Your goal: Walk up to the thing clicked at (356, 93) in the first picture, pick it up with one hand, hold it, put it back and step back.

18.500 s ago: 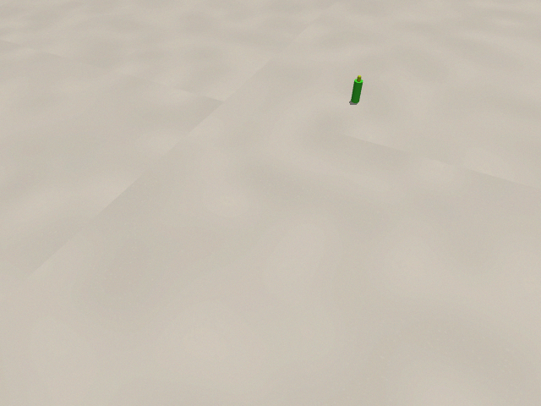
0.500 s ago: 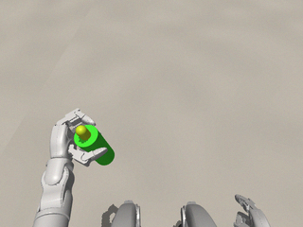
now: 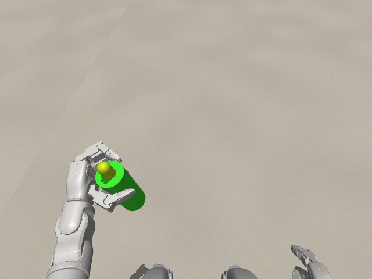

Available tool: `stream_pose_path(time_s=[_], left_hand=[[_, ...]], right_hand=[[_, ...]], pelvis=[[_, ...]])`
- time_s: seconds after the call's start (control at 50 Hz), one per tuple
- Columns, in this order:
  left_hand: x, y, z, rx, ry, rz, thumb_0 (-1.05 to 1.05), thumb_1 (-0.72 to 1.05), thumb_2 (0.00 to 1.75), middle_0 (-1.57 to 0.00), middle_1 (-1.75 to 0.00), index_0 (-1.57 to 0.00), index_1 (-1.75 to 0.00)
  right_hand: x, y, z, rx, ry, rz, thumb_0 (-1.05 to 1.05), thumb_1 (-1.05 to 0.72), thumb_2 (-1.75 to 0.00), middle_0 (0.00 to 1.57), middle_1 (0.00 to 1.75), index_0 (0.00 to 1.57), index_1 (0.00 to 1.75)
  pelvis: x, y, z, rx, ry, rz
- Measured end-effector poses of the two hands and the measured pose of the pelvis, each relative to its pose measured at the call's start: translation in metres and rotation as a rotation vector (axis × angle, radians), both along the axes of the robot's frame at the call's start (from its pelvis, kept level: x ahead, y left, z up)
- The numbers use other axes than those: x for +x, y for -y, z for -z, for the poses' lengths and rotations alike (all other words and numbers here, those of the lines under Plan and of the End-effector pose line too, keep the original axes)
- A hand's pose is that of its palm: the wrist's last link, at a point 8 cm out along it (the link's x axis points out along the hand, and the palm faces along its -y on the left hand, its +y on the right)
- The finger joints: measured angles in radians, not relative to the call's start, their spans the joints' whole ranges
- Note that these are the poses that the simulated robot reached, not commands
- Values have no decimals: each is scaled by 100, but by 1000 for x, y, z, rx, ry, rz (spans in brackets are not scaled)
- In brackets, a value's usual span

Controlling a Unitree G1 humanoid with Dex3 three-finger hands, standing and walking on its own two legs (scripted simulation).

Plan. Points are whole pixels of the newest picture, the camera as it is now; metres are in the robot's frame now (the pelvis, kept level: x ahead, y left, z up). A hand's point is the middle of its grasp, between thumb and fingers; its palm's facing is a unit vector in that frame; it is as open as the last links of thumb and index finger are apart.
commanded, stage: lift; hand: left
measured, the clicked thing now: (120, 185) +0.32 +0.16 +0.02
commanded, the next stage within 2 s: hold in 0.10 s
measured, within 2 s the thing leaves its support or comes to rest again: neither
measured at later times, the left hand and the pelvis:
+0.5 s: hand (113, 167) +0.34 +0.17 +0.06, palm faces +0.03 -1.00 +0.01, open 9.3 cm; pelvis +0.01 +0.00 +0.01, yaw +0 degrees
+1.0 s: hand (112, 164) +0.33 +0.17 +0.08, palm faces +0.04 -1.00 +0.01, open 9.3 cm; pelvis +0.01 +0.00 +0.02, yaw +0 degrees
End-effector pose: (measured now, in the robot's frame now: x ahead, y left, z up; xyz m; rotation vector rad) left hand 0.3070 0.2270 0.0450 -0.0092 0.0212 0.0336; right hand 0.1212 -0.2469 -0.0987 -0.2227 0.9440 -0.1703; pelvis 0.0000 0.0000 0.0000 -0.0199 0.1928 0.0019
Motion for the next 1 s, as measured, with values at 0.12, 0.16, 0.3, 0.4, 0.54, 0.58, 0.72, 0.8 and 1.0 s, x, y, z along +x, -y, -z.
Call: stream_pose_path(time_s=[0.12,0.16,0.3,0.4,0.54,0.58,0.72,0.8,1.0], left_hand=[[3,2,-2,-4,-11,3,-5,-54,102,-91,-126,-95,-127],[5,2,-5,2,-3,6,-5,-54,102,-91,-126,-95,-127],[8,2,-14,0,11,4,-5,-54,102,-90,-126,-94,-128],[9,3,-15,-3,3,3,-5,-54,102,-90,-126,-94,-128],[6,4,-18,-6,5,-2,-5,-53,102,-90,-126,-94,-128],[5,4,-20,-3,5,-2,-5,-53,102,-90,-126,-94,-128],[2,4,-27,8,18,-6,-5,-53,102,-90,-126,-94,-128],[2,5,-30,8,22,0,-5,-53,102,-90,-126,-94,-128],[5,7,-34,0,23,-4,-5,-53,102,-90,-126,-94,-128]], right_hand=[[4,0,-5,-1,2,2,1,-91,-89,20,30,20,30],[5,0,-6,-2,1,2,1,-91,-89,20,30,20,30],[7,-2,-10,3,-5,4,1,-91,-89,20,30,20,30],[6,-2,-11,9,-7,9,1,-91,-90,20,30,20,30],[5,-3,-15,11,-8,7,1,-92,-90,20,30,20,30],[5,-3,-16,11,-6,6,1,-92,-90,20,30,20,30],[7,-4,-20,15,5,2,1,-92,-90,20,30,20,30],[9,-5,-22,17,12,0,1,-92,-90,20,30,20,30],[11,-6,-26,17,24,-1,1,-92,-90,20,30,20,30]], pelvis=[[4,0,-4,2,11,1],[5,0,-6,3,16,2],[9,-1,-10,3,28,4],[9,-2,-12,3,37,5],[9,-2,-15,4,49,4],[9,-2,-16,5,53,4],[8,-1,-19,6,68,2],[8,-1,-21,6,74,0],[8,-2,-25,8,87,1]])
